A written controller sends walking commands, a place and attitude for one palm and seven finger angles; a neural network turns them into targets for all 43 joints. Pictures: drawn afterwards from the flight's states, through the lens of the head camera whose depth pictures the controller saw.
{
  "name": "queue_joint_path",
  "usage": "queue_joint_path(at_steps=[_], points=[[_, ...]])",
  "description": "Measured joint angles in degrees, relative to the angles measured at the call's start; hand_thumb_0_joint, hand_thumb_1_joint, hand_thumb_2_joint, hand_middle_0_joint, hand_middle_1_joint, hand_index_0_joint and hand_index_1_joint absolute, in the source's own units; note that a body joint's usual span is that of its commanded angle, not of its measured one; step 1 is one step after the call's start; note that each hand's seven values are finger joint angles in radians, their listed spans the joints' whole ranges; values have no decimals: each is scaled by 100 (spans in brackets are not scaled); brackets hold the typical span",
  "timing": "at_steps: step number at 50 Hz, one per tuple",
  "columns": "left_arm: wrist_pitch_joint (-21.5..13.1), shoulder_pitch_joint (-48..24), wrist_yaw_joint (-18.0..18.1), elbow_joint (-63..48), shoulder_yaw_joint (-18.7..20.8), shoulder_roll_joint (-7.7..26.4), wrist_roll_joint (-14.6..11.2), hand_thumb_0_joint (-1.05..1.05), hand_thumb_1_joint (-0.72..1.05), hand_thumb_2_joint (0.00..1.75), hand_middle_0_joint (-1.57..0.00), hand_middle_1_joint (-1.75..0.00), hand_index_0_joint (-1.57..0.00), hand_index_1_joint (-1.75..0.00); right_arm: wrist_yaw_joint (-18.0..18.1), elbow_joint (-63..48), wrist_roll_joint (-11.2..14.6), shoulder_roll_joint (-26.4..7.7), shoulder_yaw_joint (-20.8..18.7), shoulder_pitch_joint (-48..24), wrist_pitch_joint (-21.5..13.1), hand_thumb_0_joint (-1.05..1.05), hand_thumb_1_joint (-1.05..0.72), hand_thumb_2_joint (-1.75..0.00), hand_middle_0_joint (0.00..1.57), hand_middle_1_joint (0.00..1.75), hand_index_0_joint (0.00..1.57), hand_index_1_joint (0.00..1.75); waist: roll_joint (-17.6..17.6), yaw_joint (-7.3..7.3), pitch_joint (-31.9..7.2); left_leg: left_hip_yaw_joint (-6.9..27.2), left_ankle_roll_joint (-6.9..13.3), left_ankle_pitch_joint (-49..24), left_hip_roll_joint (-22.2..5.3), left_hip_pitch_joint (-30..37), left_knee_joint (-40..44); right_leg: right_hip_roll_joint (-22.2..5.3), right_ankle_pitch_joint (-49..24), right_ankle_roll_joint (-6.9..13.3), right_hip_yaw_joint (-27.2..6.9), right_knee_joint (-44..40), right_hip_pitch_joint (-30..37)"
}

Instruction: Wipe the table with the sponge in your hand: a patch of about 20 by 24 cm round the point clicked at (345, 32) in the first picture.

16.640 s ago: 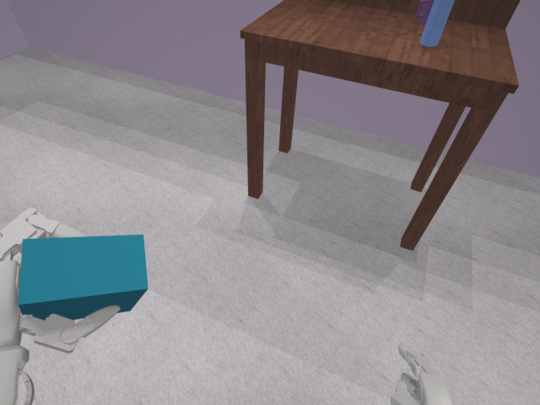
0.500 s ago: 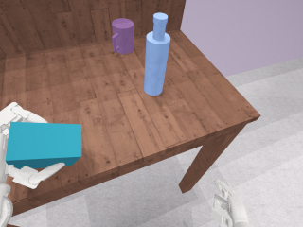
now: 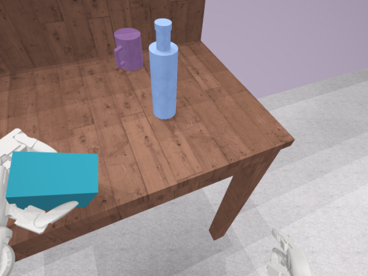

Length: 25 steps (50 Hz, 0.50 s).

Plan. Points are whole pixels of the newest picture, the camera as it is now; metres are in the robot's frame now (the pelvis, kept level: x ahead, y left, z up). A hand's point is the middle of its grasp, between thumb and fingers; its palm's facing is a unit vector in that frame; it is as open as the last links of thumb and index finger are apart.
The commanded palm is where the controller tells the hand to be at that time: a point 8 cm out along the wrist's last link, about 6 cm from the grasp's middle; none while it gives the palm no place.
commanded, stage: shuffle to correct the standing spot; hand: left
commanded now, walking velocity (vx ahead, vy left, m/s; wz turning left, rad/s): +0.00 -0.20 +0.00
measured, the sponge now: (67, 183) +0.23 +0.21 +0.14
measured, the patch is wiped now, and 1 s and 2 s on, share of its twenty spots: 0.00 0.00 0.00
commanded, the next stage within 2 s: come to a stop and stand still in 0.64 s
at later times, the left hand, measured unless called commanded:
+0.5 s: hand (41, 191) +0.21 +0.24 +0.16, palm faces +0.36 -0.85 -0.38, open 10.4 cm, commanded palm +0.15 +0.27 +0.18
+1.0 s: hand (39, 176) +0.23 +0.25 +0.16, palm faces +0.33 -0.84 -0.42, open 10.4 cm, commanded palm +0.16 +0.28 +0.18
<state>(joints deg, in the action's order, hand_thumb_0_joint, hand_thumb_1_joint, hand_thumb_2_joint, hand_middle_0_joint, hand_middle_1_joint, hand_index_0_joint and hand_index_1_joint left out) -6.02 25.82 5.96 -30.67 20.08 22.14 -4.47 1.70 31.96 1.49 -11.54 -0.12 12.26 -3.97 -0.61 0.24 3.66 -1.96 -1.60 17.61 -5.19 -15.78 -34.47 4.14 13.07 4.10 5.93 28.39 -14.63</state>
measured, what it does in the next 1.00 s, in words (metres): stands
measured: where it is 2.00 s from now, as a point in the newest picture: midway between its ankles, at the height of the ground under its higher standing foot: outside the picture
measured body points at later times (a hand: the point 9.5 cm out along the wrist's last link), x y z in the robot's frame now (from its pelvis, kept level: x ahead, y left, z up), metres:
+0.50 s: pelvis +0.00 -0.01 +0.00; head +0.02 +0.00 +0.45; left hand +0.18 +0.28 +0.18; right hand +0.19 -0.24 -0.08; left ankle +0.01 +0.13 -0.73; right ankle +0.03 -0.07 -0.73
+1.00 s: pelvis -0.01 +0.01 +0.00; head +0.03 +0.00 +0.45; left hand +0.20 +0.29 +0.19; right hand +0.16 -0.24 -0.08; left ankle +0.01 +0.13 -0.73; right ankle +0.03 -0.07 -0.73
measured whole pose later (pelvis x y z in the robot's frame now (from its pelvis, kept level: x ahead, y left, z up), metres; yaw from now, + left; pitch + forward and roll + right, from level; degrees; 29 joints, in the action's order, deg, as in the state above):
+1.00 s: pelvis -0.01 +0.01 +0.00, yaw -2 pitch -1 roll +0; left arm -11.3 22.6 4.6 -25.0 22.1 21.3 -4.1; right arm -0.2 31.5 1.6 -13.9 -1.8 12.6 -9.8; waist 0.4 -0.6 6.0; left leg -4.9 -0.7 15.8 -3.0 -15.6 -32.2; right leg 2.0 13.5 3.0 3.3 31.8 -17.8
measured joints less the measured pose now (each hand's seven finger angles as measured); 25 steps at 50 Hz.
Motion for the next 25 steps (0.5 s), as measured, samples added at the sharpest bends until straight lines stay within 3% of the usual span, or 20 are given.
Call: queue_joint_path(at_steps=[6,16,25], points=[[-11,97,-20,-84,154,123,-70,-1,-52,102,-71,-136,-71,-135,-60,29,-7,75,35,-59,33,1,-91,-90,20,30,20,30,15,-6,58,20,-23,77,1,-38,-89,-7,115,42,20,143,-58],[33,149,-64,-169,82,78,-48,-1,-52,102,-71,-136,-71,-135,-86,-40,-3,62,29,-192,67,1,-91,-90,20,30,20,30,108,-84,160,102,-65,-2,-6,68,26,10,54,55,100,-4,94],[88,225,12,-58,33,-16,-114,-1,-52,102,-71,-136,-71,-135,-16,-8,9,4,19,-203,99,1,-91,-90,20,30,20,30,46,-105,-1,84,-5,-35,22,-27,35,-20,70,111,91,105,-61]])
